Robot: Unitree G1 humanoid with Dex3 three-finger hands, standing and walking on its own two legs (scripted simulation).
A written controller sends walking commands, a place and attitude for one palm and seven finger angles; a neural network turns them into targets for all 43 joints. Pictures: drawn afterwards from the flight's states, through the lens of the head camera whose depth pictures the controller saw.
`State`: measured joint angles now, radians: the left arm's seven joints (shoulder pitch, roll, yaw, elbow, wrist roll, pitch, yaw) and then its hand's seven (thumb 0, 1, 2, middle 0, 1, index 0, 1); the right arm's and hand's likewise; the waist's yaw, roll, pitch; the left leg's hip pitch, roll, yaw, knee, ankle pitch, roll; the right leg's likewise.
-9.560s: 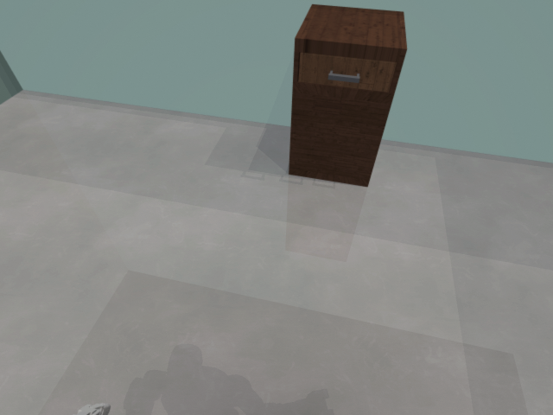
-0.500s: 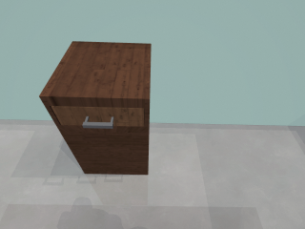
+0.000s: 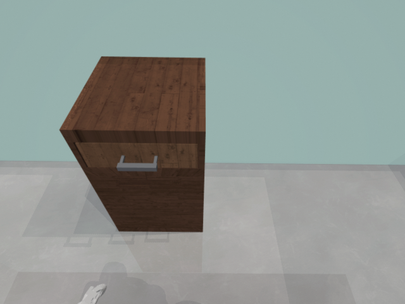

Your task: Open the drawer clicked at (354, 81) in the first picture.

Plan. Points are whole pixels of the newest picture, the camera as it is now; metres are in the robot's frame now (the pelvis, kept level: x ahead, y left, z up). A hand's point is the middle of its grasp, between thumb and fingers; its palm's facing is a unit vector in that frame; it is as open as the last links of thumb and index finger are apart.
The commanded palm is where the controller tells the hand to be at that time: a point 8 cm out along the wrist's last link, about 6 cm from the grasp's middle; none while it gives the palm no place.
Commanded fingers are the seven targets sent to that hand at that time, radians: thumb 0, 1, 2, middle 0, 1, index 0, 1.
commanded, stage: raise the hand with hooked fingers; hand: left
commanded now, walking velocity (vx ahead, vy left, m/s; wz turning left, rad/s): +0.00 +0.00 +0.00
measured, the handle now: (138, 162) +0.55 +0.25 -0.16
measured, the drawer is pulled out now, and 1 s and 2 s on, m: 0.00 0.00 0.00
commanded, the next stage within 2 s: move the hooked fingers above the handle in 1.78 s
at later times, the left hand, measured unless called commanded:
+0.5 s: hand (96, 274) +0.18 +0.22 -0.04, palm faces +0.09 -0.03 -1.00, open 9.8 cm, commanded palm +0.16 +0.22 +0.02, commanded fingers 0.00 0.15 0.58 -0.25 -0.78 -0.25 -0.78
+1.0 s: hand (102, 222) +0.26 +0.22 +0.03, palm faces +0.08 -0.09 -0.99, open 12.7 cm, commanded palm +0.23 +0.22 +0.09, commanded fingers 0.00 -0.43 0.33 -0.29 -1.15 -0.29 -1.15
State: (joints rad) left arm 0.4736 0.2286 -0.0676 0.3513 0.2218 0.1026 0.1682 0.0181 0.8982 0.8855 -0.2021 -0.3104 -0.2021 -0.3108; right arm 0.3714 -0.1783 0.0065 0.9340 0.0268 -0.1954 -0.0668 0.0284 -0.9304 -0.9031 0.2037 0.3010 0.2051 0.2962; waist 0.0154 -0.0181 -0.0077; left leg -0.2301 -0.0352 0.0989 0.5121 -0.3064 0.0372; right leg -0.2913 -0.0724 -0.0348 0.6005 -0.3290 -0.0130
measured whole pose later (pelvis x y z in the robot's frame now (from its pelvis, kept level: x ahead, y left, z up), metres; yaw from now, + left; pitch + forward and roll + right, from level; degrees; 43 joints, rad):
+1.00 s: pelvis +0.00 -0.03 -0.01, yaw +0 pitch +7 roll +1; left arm 0.16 0.39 -0.01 0.07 0.98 0.01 0.33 0.00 -0.21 0.42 -0.30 -1.01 -0.30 -1.01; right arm 0.16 -0.27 -0.06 0.63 -0.02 0.06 -0.01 0.02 -0.90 -0.90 0.20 0.30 0.20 0.30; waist 0.06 0.06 -0.07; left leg -0.41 0.02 0.05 0.66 -0.36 0.00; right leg -0.44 -0.01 -0.05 0.69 -0.36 -0.03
